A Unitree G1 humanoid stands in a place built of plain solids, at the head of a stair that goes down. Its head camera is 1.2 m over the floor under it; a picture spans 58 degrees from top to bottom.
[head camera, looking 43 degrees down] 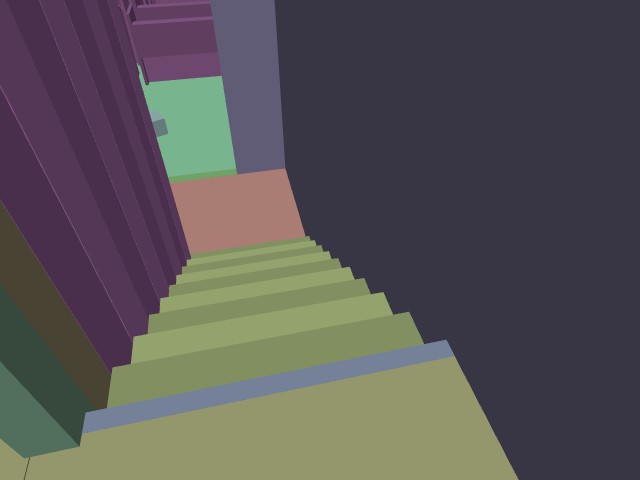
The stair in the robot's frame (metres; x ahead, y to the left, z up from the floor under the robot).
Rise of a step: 0.18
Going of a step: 0.26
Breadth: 1.12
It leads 13 degrees to the left of straight ahead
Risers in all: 10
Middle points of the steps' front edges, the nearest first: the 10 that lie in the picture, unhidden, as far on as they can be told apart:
0.69 0.13 0.00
0.94 0.19 -0.18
1.20 0.25 -0.36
1.45 0.31 -0.54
1.70 0.36 -0.72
1.96 0.42 -0.90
2.21 0.48 -1.09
2.46 0.54 -1.27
2.72 0.59 -1.45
2.97 0.65 -1.63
